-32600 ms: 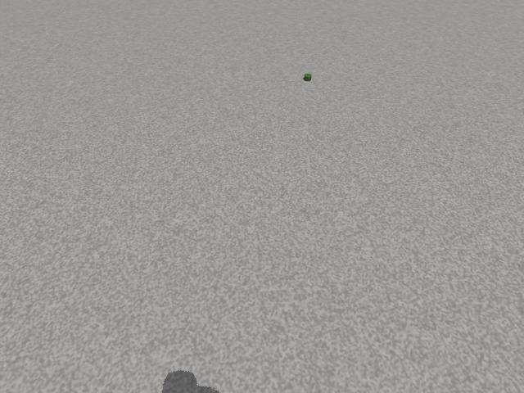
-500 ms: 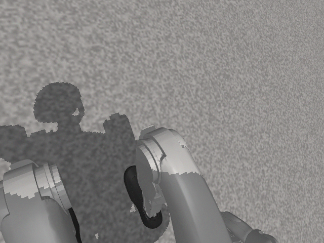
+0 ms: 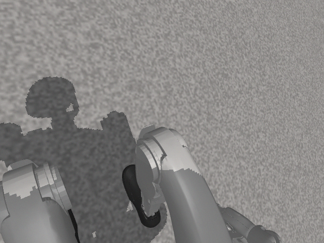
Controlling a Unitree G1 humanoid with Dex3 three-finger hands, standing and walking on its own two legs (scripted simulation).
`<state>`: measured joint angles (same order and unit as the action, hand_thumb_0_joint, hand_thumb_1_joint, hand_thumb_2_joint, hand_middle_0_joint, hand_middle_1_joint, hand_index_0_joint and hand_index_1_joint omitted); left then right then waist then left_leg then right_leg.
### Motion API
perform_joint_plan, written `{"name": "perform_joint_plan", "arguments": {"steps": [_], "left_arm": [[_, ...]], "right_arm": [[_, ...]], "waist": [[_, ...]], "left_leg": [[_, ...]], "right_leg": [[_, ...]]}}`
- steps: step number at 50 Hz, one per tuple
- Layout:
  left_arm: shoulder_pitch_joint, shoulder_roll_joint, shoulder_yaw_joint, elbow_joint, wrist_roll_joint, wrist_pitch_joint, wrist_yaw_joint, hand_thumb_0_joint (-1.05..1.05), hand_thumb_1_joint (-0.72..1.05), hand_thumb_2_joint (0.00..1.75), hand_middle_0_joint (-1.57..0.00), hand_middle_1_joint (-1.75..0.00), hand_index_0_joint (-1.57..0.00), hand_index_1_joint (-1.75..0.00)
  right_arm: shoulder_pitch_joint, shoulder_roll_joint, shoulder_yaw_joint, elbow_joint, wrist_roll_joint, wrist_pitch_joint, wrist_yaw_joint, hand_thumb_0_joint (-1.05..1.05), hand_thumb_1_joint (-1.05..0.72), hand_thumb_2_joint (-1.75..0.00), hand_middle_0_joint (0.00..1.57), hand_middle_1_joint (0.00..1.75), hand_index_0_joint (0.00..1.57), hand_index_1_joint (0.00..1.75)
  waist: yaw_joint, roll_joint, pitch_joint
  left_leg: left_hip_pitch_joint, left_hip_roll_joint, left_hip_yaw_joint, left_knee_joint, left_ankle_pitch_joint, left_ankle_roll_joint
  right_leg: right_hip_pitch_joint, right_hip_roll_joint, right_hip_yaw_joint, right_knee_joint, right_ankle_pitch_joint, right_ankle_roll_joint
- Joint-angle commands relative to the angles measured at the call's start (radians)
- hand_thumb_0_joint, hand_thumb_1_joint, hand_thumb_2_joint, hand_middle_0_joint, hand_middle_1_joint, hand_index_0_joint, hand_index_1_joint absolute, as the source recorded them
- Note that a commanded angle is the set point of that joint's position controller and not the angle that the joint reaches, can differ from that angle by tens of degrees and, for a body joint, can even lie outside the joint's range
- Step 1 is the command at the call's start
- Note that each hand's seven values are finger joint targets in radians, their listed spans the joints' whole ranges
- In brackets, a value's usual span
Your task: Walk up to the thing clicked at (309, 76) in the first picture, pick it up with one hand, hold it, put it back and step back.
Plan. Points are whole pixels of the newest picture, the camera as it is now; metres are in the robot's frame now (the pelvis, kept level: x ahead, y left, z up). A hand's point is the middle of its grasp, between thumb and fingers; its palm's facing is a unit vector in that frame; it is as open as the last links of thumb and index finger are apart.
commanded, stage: open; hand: left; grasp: from above
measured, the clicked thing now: out of the picture +0.42 +0.30 -0.28
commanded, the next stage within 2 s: withdraw in 0.12 s
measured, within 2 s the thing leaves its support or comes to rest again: neither
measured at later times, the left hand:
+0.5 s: hand out of the picture +0.41 +0.32 -0.23, palm faces -0.29 -0.18 -0.94, open 13.9 cm
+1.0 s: hand out of the picture +0.36 +0.29 -0.12, palm faces -0.53 -0.15 -0.83, open 13.5 cm
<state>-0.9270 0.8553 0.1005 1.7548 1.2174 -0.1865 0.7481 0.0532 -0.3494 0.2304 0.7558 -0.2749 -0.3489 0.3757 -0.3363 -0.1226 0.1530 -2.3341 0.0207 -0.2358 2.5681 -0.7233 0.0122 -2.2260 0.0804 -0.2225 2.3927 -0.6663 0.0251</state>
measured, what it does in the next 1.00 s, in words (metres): rises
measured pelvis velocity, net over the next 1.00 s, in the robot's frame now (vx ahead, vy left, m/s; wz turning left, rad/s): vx -0.02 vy -0.02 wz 0.14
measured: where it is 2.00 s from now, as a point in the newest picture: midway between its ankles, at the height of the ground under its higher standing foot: (110, 226)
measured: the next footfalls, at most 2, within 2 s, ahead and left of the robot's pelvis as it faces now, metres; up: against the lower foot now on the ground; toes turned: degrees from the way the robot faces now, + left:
none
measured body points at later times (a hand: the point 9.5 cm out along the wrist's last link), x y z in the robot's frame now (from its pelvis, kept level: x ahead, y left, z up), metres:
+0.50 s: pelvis +0.00 +0.00 +0.00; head +0.24 +0.12 +0.36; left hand +0.43 +0.32 -0.17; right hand +0.06 -0.26 -0.06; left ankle +0.06 +0.12 -0.27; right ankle +0.11 -0.11 -0.27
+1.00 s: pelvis -0.02 -0.02 +0.05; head +0.19 +0.06 +0.44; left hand +0.38 +0.30 -0.07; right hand +0.13 -0.28 -0.05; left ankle +0.06 +0.12 -0.27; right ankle +0.11 -0.11 -0.27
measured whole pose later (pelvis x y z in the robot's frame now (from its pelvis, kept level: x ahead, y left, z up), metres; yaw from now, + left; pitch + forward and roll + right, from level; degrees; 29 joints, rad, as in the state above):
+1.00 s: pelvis -0.02 -0.02 +0.05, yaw +8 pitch +30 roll -5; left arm -0.85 0.61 -0.04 1.40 1.16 -0.22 0.32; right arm 0.10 -0.34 0.07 0.70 -0.11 -0.10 0.18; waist -0.20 -0.03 -0.06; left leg -2.23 0.00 -0.11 2.32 -0.63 -0.01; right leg -2.18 0.04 -0.11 2.26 -0.62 -0.02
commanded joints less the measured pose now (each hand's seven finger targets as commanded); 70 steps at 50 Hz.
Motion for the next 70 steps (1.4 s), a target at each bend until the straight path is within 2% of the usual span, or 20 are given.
{"name": "perform_joint_plan", "arguments": {"steps": [1,8,18,21,23,26,30,31,32,34,38,42,47,52,55,59,62,64,67,70], "left_arm": [[-0.229,0.155,-0.017,-0.094,-0.029,-0.023,0.006,0.0,-0.44,0.91,-0.1,-0.99,-0.11,-0.98],[-0.206,0.176,-0.012,-0.119,-0.006,-0.071,0.028,0.0,-0.44,0.91,-0.05,-1.05,-0.08,-1.02],[-0.222,0.189,0.014,-0.147,0.017,-0.017,0.082,0.0,-0.47,0.94,-0.06,-0.99,-0.1,-0.96],[-0.222,0.256,0.092,-0.227,0.005,0.012,0.052,0.0,-0.47,0.94,-0.07,-0.98,-0.09,-0.95],[-0.191,0.285,0.162,-0.43,-0.021,0.023,0.03,0.0,-0.48,0.95,-0.08,-0.97,-0.09,-0.96],[-0.085,-0.023,-0.049,-0.473,-0.081,0.063,-0.05,0.0,-0.49,0.96,-0.09,-0.96,-0.09,-0.96],[-0.053,0.096,0.016,-0.665,-0.108,0.14,-0.147,0.0,-0.5,0.99,-0.1,-0.99,-0.09,-0.99],[-0.047,-0.087,-0.094,-0.663,-0.128,0.16,-0.186,0.0,-0.46,0.96,-0.12,-0.96,-0.12,-0.96],[-0.035,-0.179,-0.159,-0.63,-0.139,0.176,-0.222,0.0,-0.44,0.95,-0.12,-0.96,-0.12,-0.96],[-0.082,-0.116,-0.139,-0.639,-0.148,0.19,-0.275,0.0,-0.45,0.96,-0.12,-0.97,-0.12,-0.97],[-0.104,-0.164,-0.189,-0.533,-0.191,0.162,-0.401,0.0,-0.4,0.93,-0.16,-0.95,-0.16,-0.95],[-0.129,-0.098,-0.166,-0.465,-0.163,0.09,-0.467,0.0,-0.42,0.95,-0.14,-0.98,-0.14,-0.97],[-0.203,-0.023,-0.112,-0.478,-0.058,-0.043,-0.402,0.0,-0.42,0.95,-0.13,-0.98,-0.14,-0.97],[-0.307,0.053,-0.042,-0.406,0.052,-0.119,-0.235,0.0,-0.46,0.96,-0.1,-0.98,-0.11,-0.97],[-0.356,0.077,-0.001,-0.439,0.079,-0.111,-0.13,0.0,-0.5,0.98,-0.07,-1.0,-0.08,-0.98],[-0.365,0.092,0.046,-0.556,0.063,-0.036,-0.053,0.0,-0.49,0.96,-0.08,-0.97,-0.1,-0.96],[-0.329,0.056,0.028,-0.514,0.03,0.037,-0.067,0.0,-0.39,0.98,-0.19,-0.87,-0.2,-0.85],[-0.275,0.03,0.006,-0.455,0.018,0.079,-0.104,0.0,-0.35,0.98,-0.23,-0.84,-0.21,-0.82],[-0.152,-0.03,-0.014,-0.472,-0.049,0.129,-0.188,0.0,-0.36,0.9,-0.16,-0.91,-0.2,-0.87],[-0.069,-0.057,-0.018,-0.531,-0.111,0.146,-0.277,0.0,-0.28,0.96,-0.23,-0.83,-0.21,-0.79]], "right_arm": [[0.199,-0.311,-0.076,0.003,0.013,-0.003,-0.003,0.0,-0.89,-0.9,0.2,0.3,0.2,0.3],[0.188,-0.314,-0.069,0.009,0.012,0.008,-0.018,0.0,-0.88,-0.9,0.2,0.3,0.2,0.3],[0.181,-0.324,-0.105,0.004,0.012,0.009,-0.018,0.0,-0.89,-0.89,0.2,0.3,0.2,0.3],[0.204,-0.315,-0.13,0.007,0.025,0.005,-0.009,0.0,-0.89,-0.9,0.2,0.3,0.2,0.3],[0.223,-0.311,-0.173,0.011,0.04,0.019,-0.006,0.0,-0.89,-0.9,0.2,0.3,0.2,0.3],[0.166,-0.259,-0.19,0.003,0.082,0.038,0.002,0.0,-0.89,-0.9,0.2,0.3,0.2,0.3],[0.234,-0.265,-0.269,0.023,0.153,0.113,-0.031,0.0,-0.9,-0.9,0.2,0.3,0.2,0.3],[0.232,-0.239,-0.271,0.002,0.161,0.13,-0.029,0.0,-0.9,-0.9,0.2,0.3,0.2,0.3],[0.244,-0.229,-0.27,0.006,0.172,0.147,-0.032,0.0,-0.89,-0.9,0.2,0.3,0.2,0.3],[0.269,-0.234,-0.281,-0.006,0.189,0.186,-0.06,0.0,-0.89,-0.9,0.2,0.3,0.2,0.3],[0.265,-0.206,-0.275,-0.041,0.189,0.217,-0.109,0.0,-0.89,-0.9,0.2,0.3,0.2,0.3],[0.246,-0.197,-0.246,-0.072,0.182,0.23,-0.171,0.0,-0.89,-0.9,0.2,0.3,0.2,0.3],[0.211,-0.166,-0.213,-0.086,0.167,0.244,-0.214,0.0,-0.89,-0.9,0.2,0.3,0.2,0.3],[0.218,-0.172,-0.201,-0.058,0.129,0.242,-0.237,0.0,-0.89,-0.9,0.2,0.3,0.2,0.3],[0.234,-0.185,-0.214,-0.039,0.101,0.228,-0.236,0.0,-0.89,-0.9,0.2,0.3,0.2,0.3],[0.228,-0.206,-0.255,-0.016,0.087,0.224,-0.219,0.0,-0.9,-0.9,0.2,0.3,0.2,0.3],[0.23,-0.21,-0.277,-0.007,0.095,0.225,-0.2,0.0,-0.89,-0.89,0.2,0.3,0.2,0.3],[0.25,-0.208,-0.276,0.009,0.104,0.229,-0.185,0.0,-0.89,-0.89,0.2,0.3,0.2,0.3],[0.3,-0.191,-0.291,0.013,0.125,0.238,-0.17,0.0,-0.89,-0.89,0.2,0.3,0.2,0.3],[0.319,-0.189,-0.307,-0.013,0.159,0.247,-0.169,0.0,-0.89,-0.9,0.2,0.3,0.2,0.3]], "waist": [[-0.058,0.438,-0.612],[-0.043,0.447,-0.65],[-0.032,0.478,-0.63],[0.006,0.572,-0.689],[0.08,0.71,-0.895],[0.081,0.695,-0.868],[0.178,0.652,-0.975],[0.142,0.567,-0.939],[0.106,0.48,-0.873],[0.094,0.355,-0.807],[0.067,0.136,-0.693],[0.093,0.043,-0.632],[0.114,0.168,-0.723],[0.095,0.302,-0.766],[0.094,0.416,-0.825],[0.109,0.574,-1.008],[0.113,0.614,-1.032],[0.117,0.585,-0.991],[0.163,0.514,-1.032],[0.171,0.39,-1.02]], "left_leg": [[0.449,0.021,0.065,-0.255,0.203,0.0],[0.466,0.024,0.067,-0.265,0.21,-0.006],[0.468,0.027,0.071,-0.278,0.189,-0.011],[0.534,0.027,0.066,-0.306,0.186,-0.023],[0.671,0.023,0.068,-0.349,0.257,-0.039],[0.634,0.017,0.097,-0.385,0.218,-0.036],[0.604,0.007,0.15,-0.426,0.262,-0.014],[0.595,0.005,0.151,-0.445,0.263,-0.011],[0.564,0.004,0.145,-0.463,0.244,-0.004],[0.504,-0.002,0.143,-0.466,0.22,0.016],[0.356,-0.025,0.16,-0.458,0.12,0.043],[0.275,-0.046,0.2,-0.438,0.052,0.04],[0.325,-0.049,0.204,-0.413,0.048,0.027],[0.406,-0.043,0.202,-0.385,0.075,0.018],[0.519,-0.033,0.198,-0.392,0.116,0.001],[0.691,-0.023,0.195,-0.413,0.216,-0.016],[0.734,-0.014,0.166,-0.452,0.237,-0.026],[0.695,-0.017,0.164,-0.458,0.235,-0.02],[0.697,-0.027,0.183,-0.478,0.294,-0.004],[0.631,-0.033,0.196,-0.492,0.344,0.016]], "right_leg": [[0.352,0.034,-0.059,-0.204,0.263,-0.042],[0.395,0.048,-0.061,-0.212,0.268,-0.047],[0.342,0.041,-0.052,-0.214,0.237,-0.049],[0.301,0.023,-0.052,-0.184,0.227,-0.055],[0.334,0.018,-0.046,-0.174,0.268,-0.069],[0.262,0.026,-0.032,-0.203,0.246,-0.075],[0.302,0.025,0.037,-0.274,0.279,-0.079],[0.305,0.021,0.039,-0.299,0.284,-0.075],[0.303,0.027,0.037,-0.321,0.272,-0.073],[0.334,0.028,0.052,-0.36,0.257,-0.068],[0.407,0.02,0.102,-0.436,0.127,-0.058],[0.447,0.006,0.139,-0.498,-0.024,-0.062],[0.41,0.007,0.145,-0.419,-0.031,-0.071],[0.329,0.007,0.14,-0.369,0.002,-0.074],[0.284,-0.001,0.111,-0.335,0.051,-0.077],[0.262,-0.017,0.061,-0.263,0.178,-0.076],[0.194,-0.028,0.035,-0.231,0.217,-0.079],[0.189,-0.027,0.034,-0.243,0.223,-0.078],[0.299,-0.019,0.055,-0.3,0.268,-0.079],[0.404,-0.015,0.076,-0.348,0.323,-0.07]]}}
